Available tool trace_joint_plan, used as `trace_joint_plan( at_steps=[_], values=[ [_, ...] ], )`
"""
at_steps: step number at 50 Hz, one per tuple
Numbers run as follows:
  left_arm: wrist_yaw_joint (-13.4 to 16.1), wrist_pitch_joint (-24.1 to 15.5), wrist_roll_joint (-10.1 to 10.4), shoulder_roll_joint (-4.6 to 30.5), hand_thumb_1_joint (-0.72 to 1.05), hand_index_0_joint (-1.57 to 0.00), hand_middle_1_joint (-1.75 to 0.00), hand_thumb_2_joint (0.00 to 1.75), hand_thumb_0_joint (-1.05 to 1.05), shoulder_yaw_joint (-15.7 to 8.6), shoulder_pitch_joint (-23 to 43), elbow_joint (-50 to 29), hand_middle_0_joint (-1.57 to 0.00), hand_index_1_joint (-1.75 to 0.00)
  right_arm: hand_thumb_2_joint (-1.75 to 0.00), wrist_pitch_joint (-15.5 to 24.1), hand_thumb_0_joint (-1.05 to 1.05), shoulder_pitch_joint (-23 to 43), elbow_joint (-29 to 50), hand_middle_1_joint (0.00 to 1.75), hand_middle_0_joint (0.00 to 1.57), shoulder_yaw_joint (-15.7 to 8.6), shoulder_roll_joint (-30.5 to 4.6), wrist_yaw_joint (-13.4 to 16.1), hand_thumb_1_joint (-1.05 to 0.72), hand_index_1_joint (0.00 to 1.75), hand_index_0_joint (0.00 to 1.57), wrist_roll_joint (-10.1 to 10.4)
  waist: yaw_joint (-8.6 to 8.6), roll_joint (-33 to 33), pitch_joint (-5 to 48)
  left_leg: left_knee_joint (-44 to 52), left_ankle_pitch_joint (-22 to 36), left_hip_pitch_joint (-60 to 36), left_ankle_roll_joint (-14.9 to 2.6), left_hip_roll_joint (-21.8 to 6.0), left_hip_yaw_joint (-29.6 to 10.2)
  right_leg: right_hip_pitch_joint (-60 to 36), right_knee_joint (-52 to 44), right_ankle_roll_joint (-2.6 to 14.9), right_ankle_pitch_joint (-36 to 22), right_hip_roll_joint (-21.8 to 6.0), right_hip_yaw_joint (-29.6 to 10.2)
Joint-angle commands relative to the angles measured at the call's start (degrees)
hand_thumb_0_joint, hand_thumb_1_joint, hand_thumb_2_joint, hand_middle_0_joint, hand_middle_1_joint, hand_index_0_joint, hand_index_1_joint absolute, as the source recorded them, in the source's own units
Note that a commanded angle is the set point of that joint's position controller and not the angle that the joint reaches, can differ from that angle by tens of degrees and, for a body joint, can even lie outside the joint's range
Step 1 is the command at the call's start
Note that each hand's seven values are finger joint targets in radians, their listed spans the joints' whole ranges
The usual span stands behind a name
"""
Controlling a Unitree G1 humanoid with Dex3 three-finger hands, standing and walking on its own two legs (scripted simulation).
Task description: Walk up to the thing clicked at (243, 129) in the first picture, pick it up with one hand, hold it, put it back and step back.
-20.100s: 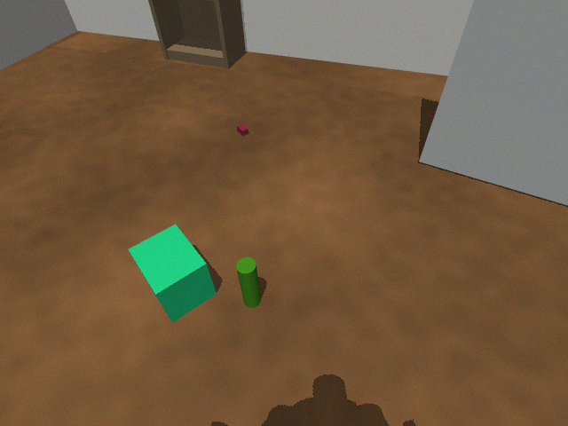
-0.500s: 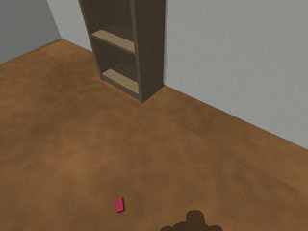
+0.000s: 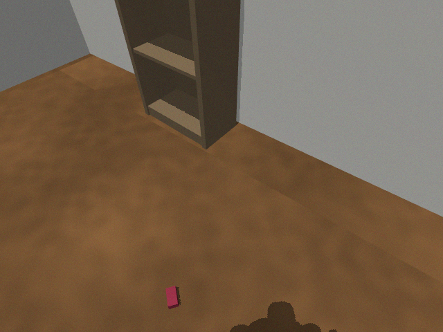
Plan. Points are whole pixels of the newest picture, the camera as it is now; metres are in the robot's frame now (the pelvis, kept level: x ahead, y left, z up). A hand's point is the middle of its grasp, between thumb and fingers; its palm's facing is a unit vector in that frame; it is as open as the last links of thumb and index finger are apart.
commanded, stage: stand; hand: left
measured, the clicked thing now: (172, 297) +0.42 +0.24 -0.76
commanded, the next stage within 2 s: none
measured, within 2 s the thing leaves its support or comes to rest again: neither
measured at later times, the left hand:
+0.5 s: hand out of the picture +0.07 +0.25 -0.16, palm faces -0.02 -0.94 -0.35, open 7.4 cm
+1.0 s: hand out of the picture +0.06 +0.25 -0.16, palm faces -0.03 -0.94 -0.35, open 7.4 cm
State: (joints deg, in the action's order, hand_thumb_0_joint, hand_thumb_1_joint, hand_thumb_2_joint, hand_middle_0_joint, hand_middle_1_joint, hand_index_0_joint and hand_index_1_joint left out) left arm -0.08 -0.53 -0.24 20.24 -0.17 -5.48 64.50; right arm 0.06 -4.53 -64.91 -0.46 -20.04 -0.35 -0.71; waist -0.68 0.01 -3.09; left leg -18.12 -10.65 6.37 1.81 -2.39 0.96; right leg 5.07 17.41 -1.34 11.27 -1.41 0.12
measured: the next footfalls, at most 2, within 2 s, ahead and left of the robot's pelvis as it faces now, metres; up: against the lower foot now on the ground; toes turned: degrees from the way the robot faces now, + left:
none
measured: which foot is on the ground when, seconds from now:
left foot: down 0.00-1.00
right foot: down 0.00-1.00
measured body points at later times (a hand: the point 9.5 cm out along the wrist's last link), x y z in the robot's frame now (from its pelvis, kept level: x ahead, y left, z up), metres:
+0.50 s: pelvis +0.00 +0.00 +0.00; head +0.01 +0.00 +0.45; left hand +0.07 +0.30 -0.13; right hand +0.07 -0.30 -0.13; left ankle -0.01 +0.14 -0.75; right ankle -0.02 -0.13 -0.75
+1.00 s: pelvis -0.01 +0.00 +0.00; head +0.00 +0.00 +0.45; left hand +0.06 +0.30 -0.13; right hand +0.06 -0.31 -0.13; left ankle -0.01 +0.14 -0.75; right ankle -0.02 -0.13 -0.75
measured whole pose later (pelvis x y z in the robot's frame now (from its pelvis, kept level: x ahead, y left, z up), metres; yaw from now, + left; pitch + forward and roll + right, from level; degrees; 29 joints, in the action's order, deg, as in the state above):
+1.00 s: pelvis -0.01 +0.00 +0.00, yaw +0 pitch -2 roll +0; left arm -0.3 -0.3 -0.3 20.3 -0.3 -7.0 64.5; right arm 0.0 -6.6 -64.8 -0.4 -20.2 -0.4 -0.8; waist -0.5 0.0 -3.0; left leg -17.8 -9.8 6.2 2.0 -2.5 0.9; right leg 5.4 18.2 -1.1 11.1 -1.3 0.2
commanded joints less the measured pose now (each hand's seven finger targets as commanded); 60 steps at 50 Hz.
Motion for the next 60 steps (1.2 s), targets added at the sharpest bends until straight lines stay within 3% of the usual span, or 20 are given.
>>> trace_joint_plan(
  at_steps=[1, 9, 20, 23, 29, 35, 43, 49, 58, 60],
  values=[
    [0.83, -1.29, -0.23, 12.4, 0.9, -0.2, -0.3, 0.9, 0.0, -2.29, 1.02, -3.25, -0.2, -0.3, -0.9, 1.39, 0.0, 1.98, 3.25, 0.3, 0.2, -2.24, -12.2, 0.72, -0.9, 0.3, 0.2, 0.36, 0.5, -0.3, 6.56, 1.32, 14.56, -3.4, -2.11, -5.93, -3.55, -0.76, -1.36, 1.85, -15.12, -6.45, -3.45],
    [0.72, -1.02, -0.34, 11.95, 0.9, -0.2, -0.3, 0.9, 0.0, -2.23, 1.19, -3.45, -0.2, -0.3, -0.9, 1.45, 0.0, 1.9, 3.29, 0.3, 0.2, -2.27, -12.35, 0.79, -0.9, 0.3, 0.2, 0.27, 0.54, -0.77, 5.3, 2.06, 12.16, -2.83, -2.11, -5.86, -3.43, 0.23, -1.59, 2.03, -12.15, -6.37, -3.6],
    [0.72, -1.12, -0.27, 12.36, 0.9, -0.2, -0.3, 0.9, 0.0, -2.4, 0.89, -3.56, -0.2, -0.3, -0.9, 1.51, 0.0, 1.17, 3.53, 0.3, 0.2, -2.28, -12.22, 0.72, -0.9, 0.3, 0.2, 0.27, 0.43, -0.27, 6.03, 2.01, 12.91, -3.13, -2.2, -5.75, -3.32, -0.53, -1.33, 2.29, -13.3, -6.45, -3.58],
    [0.73, -1.07, -0.26, 12.63, 0.9, -0.2, -0.3, 0.9, 0.0, -2.41, 0.99, -3.52, -0.2, -0.3, -0.9, 1.45, 0.0, 1.2, 3.43, 0.3, 0.2, -2.19, -11.85, 0.71, -0.9, 0.3, 0.2, 0.25, 0.35, 0.54, 4.45, 2.58, 10.6, -2.38, -2.01, -5.67, -3.8, 0.53, -1.79, 2.14, -10.61, -6.3, -3.72],
    [0.71, -1.17, -0.35, 12.21, 0.9, -0.2, -0.3, 0.9, 0.0, -2.22, 0.46, -3.67, -0.2, -0.3, -0.9, 1.39, 0.0, 1.07, 3.51, 0.3, 0.2, -2.36, -12.4, 0.64, -0.9, 0.3, 0.2, 0.29, 0.51, -0.28, 5.7, 1.81, 12.15, -3.52, -2.36, -5.88, -3.54, 0.17, -1.6, 2.24, -12.52, -6.38, -3.74],
    [0.63, -1.05, -0.29, 12.09, 0.9, -0.2, -0.3, 0.9, 0.0, -2.25, -0.15, -3.4, -0.2, -0.3, -0.9, 1.35, 0.0, 1.02, 3.48, 0.3, 0.2, -2.21, -12.28, 0.62, -0.9, 0.3, 0.2, 0.23, 0.69, -0.73, 4.37, 2.61, 8.09, -2.34, -2.32, -5.52, -3.61, 1.41, -2.38, 2.12, -8.68, -6.16, -4.07],
    [0.67, -1.17, -0.31, 12.59, 0.9, -0.2, -0.3, 0.9, 0.0, -2.35, 0.62, -3.52, -0.2, -0.3, -0.9, 1.36, 0.0, -0.07, 3.53, 0.3, 0.2, -2.11, -12.09, 0.61, -0.9, 0.3, 0.2, 0.15, 0.24, -0.16, 4.75, 2.33, 8.39, -2.18, -2.49, -5.64, -3.77, 0.75, -2.0, 2.29, -9.61, -6.42, -4.26],
    [0.49, -1.02, -0.17, 12.16, 0.9, -0.2, -0.3, 0.9, 0.0, -2.25, 0.29, -3.38, -0.2, -0.3, -0.9, 1.29, 0.0, -0.27, 3.34, 0.3, 0.2, -2.13, -12.34, 0.54, -0.9, 0.3, 0.2, 0.15, 0.51, -0.71, 3.42, 2.89, 5.23, -1.05, -2.25, -5.17, -3.63, 1.64, -2.64, 2.2, -6.23, -6.18, -4.55],
    [0.58, -1.24, -0.26, 12.45, 0.9, -0.2, -0.3, 0.9, 0.0, -2.16, -0.09, -3.53, -0.2, -0.3, -0.9, 1.48, 0.0, -0.33, 3.51, 0.3, 0.2, -2.11, -12.17, 0.58, -0.9, 0.3, 0.2, 0.23, 0.57, 0.4, 4.73, 1.92, 10.73, -2.68, -2.25, -5.86, -4.04, 1.02, -1.56, 2.4, -11.13, -6.25, -4.08],
    [0.59, -1.2, -0.18, 12.48, 0.9, -0.2, -0.3, 0.9, 0.0, -2.19, -0.02, -3.45, -0.2, -0.3, -0.9, 1.49, 0.0, -0.6, 3.46, 0.3, 0.2, -2.01, -12.14, 0.61, -0.9, 0.3, 0.2, 0.2, 0.51, 0.02, 4.63, 2.17, 9.61, -1.84, -2.2, -5.56, -3.92, 0.55, -1.71, 2.24, -10.54, -6.23, -4.17]
  ],
)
